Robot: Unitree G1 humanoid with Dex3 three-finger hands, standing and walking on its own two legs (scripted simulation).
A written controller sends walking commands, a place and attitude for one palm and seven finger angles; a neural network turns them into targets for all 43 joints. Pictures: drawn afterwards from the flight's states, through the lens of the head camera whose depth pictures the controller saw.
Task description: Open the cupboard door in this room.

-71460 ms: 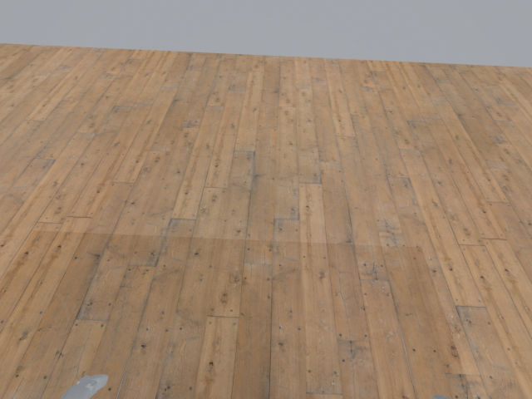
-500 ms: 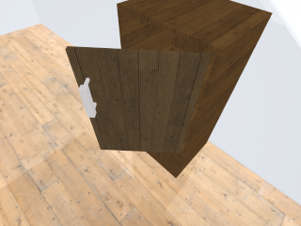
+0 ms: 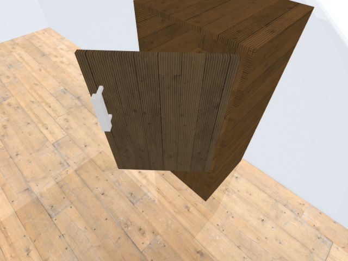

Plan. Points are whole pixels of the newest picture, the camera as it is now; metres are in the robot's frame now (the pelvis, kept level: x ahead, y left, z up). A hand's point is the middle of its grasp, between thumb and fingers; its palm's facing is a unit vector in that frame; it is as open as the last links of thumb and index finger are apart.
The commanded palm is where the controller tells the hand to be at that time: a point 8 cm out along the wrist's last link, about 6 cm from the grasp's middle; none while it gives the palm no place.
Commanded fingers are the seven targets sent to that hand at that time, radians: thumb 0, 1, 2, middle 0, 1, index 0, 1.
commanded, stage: look again from close up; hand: left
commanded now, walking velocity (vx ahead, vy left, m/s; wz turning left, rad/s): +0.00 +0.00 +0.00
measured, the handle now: (103, 108) +0.52 +0.25 +0.02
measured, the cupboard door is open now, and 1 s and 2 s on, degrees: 42 42 42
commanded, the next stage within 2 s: raise the hand with hooked fingers in 0.38 s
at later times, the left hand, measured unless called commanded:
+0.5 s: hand out of the picture -0.01 +0.17 -0.17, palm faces +0.02 -0.98 -0.22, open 7.3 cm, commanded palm +0.08 +0.22 -0.07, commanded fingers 0.00 0.85 0.88 -0.20 -0.33 -0.20 -0.33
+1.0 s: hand out of the picture +0.12 +0.20 -0.06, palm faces +0.18 -0.98 -0.03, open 9.1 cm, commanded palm +0.13 +0.25 -0.04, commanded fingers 0.00 0.27 0.63 -0.25 -0.70 -0.25 -0.70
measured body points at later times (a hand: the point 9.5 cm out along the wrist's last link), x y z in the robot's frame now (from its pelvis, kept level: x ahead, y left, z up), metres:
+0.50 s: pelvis -0.01 -0.01 +0.00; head +0.00 -0.02 +0.45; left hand -0.01 +0.22 -0.15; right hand -0.02 -0.22 -0.17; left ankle -0.04 +0.12 -0.74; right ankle +0.01 -0.12 -0.74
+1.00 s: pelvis -0.04 -0.02 -0.08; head +0.02 +0.00 +0.37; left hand +0.11 +0.25 -0.05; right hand +0.22 -0.26 -0.11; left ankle -0.04 +0.12 -0.74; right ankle +0.01 -0.12 -0.74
